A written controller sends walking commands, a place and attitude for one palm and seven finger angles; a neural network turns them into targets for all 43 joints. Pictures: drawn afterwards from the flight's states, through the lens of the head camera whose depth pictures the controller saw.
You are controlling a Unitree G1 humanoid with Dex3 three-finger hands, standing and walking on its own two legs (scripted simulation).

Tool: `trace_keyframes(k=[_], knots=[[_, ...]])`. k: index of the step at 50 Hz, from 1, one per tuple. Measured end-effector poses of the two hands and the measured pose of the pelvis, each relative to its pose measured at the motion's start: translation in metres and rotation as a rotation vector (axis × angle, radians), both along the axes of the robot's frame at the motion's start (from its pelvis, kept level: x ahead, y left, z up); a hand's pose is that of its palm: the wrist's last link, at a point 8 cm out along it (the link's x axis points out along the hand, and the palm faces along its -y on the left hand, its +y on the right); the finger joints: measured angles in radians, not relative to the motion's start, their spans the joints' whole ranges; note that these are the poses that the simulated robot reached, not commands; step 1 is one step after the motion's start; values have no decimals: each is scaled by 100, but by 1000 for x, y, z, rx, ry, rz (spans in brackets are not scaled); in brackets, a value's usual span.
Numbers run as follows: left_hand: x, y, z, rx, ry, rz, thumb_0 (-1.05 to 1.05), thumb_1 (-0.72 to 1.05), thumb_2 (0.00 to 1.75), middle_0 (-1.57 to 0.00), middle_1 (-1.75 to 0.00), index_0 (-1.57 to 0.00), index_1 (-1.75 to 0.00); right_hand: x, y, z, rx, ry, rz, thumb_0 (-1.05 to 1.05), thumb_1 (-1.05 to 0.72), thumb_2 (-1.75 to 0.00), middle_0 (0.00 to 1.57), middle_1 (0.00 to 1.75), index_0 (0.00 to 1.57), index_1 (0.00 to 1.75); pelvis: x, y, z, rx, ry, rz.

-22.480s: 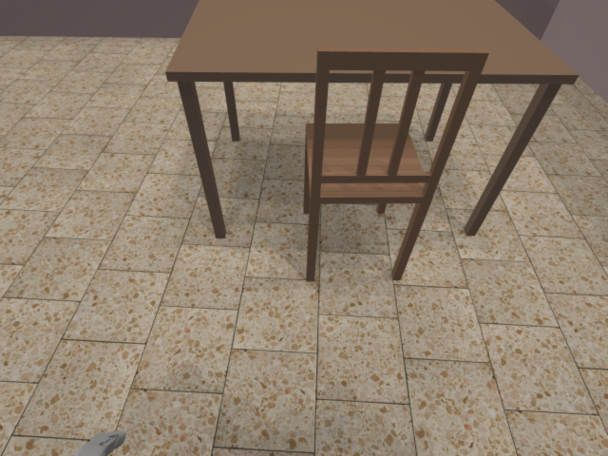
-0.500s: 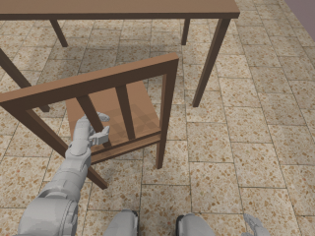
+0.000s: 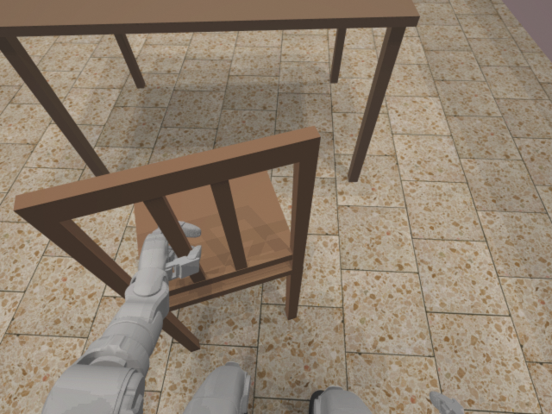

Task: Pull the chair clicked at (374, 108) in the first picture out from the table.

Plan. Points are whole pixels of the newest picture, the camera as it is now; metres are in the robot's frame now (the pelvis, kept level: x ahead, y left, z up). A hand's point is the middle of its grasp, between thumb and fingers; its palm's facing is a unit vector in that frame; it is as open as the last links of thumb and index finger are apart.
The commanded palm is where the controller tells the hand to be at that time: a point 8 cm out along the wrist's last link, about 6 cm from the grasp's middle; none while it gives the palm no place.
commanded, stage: step backward, pulling the chair out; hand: left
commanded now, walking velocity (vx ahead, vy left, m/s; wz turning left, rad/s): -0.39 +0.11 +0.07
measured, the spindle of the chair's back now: (180, 245) +0.38 +0.18 -0.06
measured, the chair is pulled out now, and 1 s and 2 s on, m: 0.43 0.64 0.64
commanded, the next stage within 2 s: stop walking, hand still on the chair in 0.24 s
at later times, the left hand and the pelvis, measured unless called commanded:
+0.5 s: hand (169, 333) +0.23 +0.17 -0.06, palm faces +0.01 -0.98 -0.19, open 5.6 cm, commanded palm +0.22 +0.22 -0.05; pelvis -0.11 +0.04 -0.01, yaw +2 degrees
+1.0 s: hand (155, 396) +0.15 +0.17 -0.06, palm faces +0.00 -0.98 -0.18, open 5.7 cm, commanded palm +0.13 +0.22 -0.05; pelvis -0.10 +0.05 +0.01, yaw +1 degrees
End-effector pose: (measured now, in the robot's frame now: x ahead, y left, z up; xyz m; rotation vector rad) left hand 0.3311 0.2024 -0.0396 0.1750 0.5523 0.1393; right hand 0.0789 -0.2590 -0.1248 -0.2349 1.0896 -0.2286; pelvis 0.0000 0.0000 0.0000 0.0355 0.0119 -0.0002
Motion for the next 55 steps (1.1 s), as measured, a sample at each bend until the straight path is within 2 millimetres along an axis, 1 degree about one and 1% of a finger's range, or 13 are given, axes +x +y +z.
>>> trace_keyframes(k=[6, 8, 10, 14, 17, 19, 26, 31, 35, 39, 43, 47, 55], knots=[[-27, 4, -1, -9, -3, -47, 3, 61, 75, -24, -120, -50, -145, -16, -5, 11, -90, 5, 35, 1, -90, -90, 20, 30, 21, 30, -23, 20, 1, 17, 45, 48], [-33, 8, -2, -8, -19, -85, 2, 61, 75, -24, -122, -50, -145, -21, -1, 10, -120, -2, 37, 1, -90, -90, 20, 30, 21, 30, -34, 31, -5, 10, 52, 63], [-41, 11, -2, -8, -22, -102, 2, 62, 76, -23, -123, -50, -145, -28, 8, 12, -112, -4, 26, 1, -91, -90, 20, 30, 20, 30, -46, 35, -4, 33, 35, 40], [-60, 16, -1, -16, -4, -96, 3, 62, 75, -22, -122, -50, -145, -44, 34, 9, -40, -21, 24, 1, -91, -90, 20, 30, 20, 30, -59, 36, -1, -3, 12, 18], [-73, 18, -1, -9, -5, -79, 3, 61, 75, -24, -121, -50, -145, -58, 51, -3, 40, -11, 32, 1, -90, -90, 20, 30, 20, 30, -68, 31, -4, -26, 0, 16], [-82, 18, 0, -6, -2, -65, 4, 61, 76, -25, -120, -50, -145, -68, 58, -9, 76, -4, 23, 1, -90, -90, 20, 30, 21, 30, -80, 31, -5, -44, -15, 17], [-123, 19, -1, -7, -14, -88, 3, 62, 75, -24, -121, -50, -145, -102, 64, -4, 48, -39, 6, 1, -90, -90, 20, 30, 21, 30, -109, 42, -6, -15, -42, 19], [-155, 18, 0, -17, 1, -87, 4, 62, 74, -23, -121, -50, -145, -117, 64, 1, 51, -38, 0, 1, -90, -90, 20, 30, 21, 30, -112, 42, -2, -14, -49, 18], [-176, 18, 0, -18, 4, -75, 4, 62, 75, -23, -121, -50, -145, -116, 60, 0, 62, -31, 24, 1, -90, -90, 20, 30, 21, 30, -112, 36, 0, -25, -62, 32], [-189, 19, -1, -21, 8, -70, 4, 61, 76, -24, -122, -50, -145, -106, 54, 7, 30, -61, 31, 1, -90, -90, 20, 30, 21, 30, -109, 39, 3, -29, -54, 38], [-195, 21, -1, -19, 7, -84, 4, 60, 77, -24, -123, -50, -145, -90, 54, 16, 6, -124, 30, 1, -90, -90, 20, 30, 21, 30, -107, 44, 5, -25, -56, 22], [-198, 22, 0, -22, 12, -83, 4, 61, 77, -23, -123, -50, -145, -73, 61, 26, 16, -176, 37, 1, -90, -90, 20, 30, 20, 30, -103, 45, 9, -21, -44, 13], [-199, 22, 0, -24, 14, -81, 4, 61, 77, -23, -123, -50, -145, -45, 74, 35, 42, -222, 71, 1, -90, -90, 20, 30, 21, 30, -96, 45, 12, -24, -33, 6]])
